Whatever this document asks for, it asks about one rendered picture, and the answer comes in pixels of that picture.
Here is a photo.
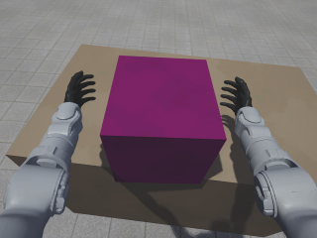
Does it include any robot right upper arm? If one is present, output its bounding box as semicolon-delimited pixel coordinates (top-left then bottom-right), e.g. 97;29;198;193
254;167;317;238

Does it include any robot right hand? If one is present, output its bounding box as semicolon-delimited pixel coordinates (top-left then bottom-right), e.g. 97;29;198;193
220;76;253;116

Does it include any left robot forearm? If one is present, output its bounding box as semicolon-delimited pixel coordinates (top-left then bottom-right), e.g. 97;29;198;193
3;102;83;209

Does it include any right robot forearm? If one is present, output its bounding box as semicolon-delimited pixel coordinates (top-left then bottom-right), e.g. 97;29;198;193
234;106;317;191

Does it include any robot left upper arm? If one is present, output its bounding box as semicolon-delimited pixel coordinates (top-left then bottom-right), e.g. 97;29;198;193
0;164;70;238

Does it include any carton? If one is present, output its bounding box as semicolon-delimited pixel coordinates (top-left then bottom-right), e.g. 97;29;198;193
100;56;227;184

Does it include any pedestal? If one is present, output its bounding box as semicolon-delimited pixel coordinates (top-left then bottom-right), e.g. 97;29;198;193
5;44;317;237

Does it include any robot left hand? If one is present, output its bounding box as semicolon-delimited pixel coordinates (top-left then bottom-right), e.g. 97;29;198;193
63;70;96;109

